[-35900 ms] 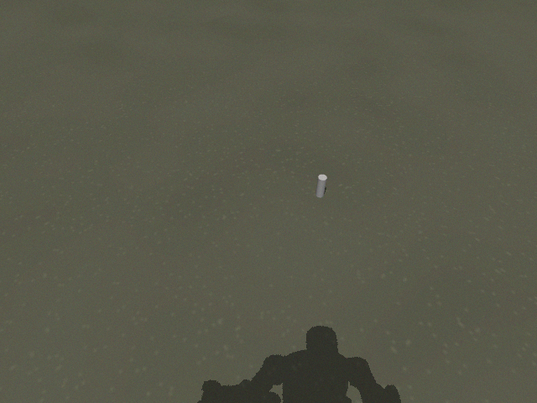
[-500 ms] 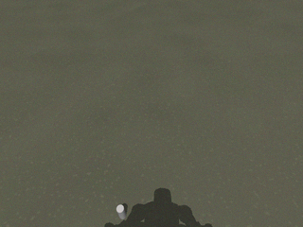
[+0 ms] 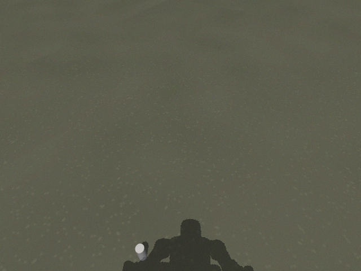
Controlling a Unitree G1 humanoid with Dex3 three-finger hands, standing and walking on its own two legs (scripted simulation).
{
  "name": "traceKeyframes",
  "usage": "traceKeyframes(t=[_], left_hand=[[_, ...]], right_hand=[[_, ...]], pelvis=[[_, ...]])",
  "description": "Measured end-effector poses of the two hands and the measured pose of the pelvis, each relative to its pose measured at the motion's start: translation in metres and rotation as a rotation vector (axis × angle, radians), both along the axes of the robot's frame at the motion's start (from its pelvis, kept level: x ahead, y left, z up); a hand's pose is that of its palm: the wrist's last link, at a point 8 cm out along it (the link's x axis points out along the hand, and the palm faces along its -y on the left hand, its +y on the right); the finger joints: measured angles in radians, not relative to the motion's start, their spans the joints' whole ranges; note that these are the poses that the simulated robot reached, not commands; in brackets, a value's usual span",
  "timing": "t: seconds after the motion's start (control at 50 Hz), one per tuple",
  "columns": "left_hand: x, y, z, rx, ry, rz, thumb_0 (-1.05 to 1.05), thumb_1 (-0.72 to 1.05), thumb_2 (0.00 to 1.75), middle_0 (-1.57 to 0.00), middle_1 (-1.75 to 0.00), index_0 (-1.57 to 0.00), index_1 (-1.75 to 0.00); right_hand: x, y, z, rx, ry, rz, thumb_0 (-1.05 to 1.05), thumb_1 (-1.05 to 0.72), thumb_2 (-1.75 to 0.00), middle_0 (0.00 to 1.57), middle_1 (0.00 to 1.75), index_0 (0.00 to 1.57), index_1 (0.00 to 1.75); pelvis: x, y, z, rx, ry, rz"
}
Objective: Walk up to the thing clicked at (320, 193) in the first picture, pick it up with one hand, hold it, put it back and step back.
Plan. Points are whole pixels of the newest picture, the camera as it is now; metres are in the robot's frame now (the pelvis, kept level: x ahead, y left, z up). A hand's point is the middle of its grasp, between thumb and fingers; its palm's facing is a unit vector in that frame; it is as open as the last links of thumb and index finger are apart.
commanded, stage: stand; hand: left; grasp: from the side
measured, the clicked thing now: (141, 252) +0.38 +0.22 -0.72
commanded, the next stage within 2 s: step back in 0.94 s
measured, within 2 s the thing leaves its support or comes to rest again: neither
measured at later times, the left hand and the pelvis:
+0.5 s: hand out of the picture +0.10 +0.24 -0.16, palm faces -0.01 -0.94 -0.34, open 7.4 cm; pelvis +0.03 +0.00 +0.00, yaw +0 degrees
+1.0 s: hand out of the picture +0.10 +0.25 -0.16, palm faces +0.00 -0.94 -0.35, open 7.4 cm; pelvis +0.02 +0.00 +0.00, yaw +0 degrees
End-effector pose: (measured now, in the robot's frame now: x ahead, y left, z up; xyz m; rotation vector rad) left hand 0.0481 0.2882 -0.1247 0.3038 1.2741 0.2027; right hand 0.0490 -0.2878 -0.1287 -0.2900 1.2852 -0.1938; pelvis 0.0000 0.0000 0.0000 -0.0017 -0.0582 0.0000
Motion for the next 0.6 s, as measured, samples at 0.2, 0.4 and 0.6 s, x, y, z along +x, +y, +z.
traceKeyframes(t=[0.2,0.4,0.6], left_hand=[[0.019,0.000,0.003,0.005,-0.009,-0.006,0.01,0.90,0.89,-0.20,-0.30,-0.20,-0.30],[0.033,0.000,0.005,0.010,-0.012,0.000,0.01,0.90,0.89,-0.20,-0.30,-0.20,-0.30],[0.047,-0.002,0.006,0.006,-0.041,-0.004,0.01,0.90,0.89,-0.20,-0.30,-0.20,-0.30]], right_hand=[[0.017,0.000,0.000,0.004,-0.008,0.006,0.00,-0.91,-0.90,0.20,0.30,0.20,0.30],[0.036,-0.005,0.002,-0.005,-0.025,0.009,0.00,-0.91,-0.90,0.20,0.30,0.21,0.30],[0.051,-0.009,0.007,-0.016,-0.055,0.013,0.00,-0.91,-0.90,0.20,0.30,0.20,0.30]], pelvis=[[0.010,-0.001,0.001,0.002,0.016,-0.001],[0.022,-0.002,0.002,0.002,0.021,-0.003],[0.027,-0.004,0.002,0.000,0.021,-0.003]])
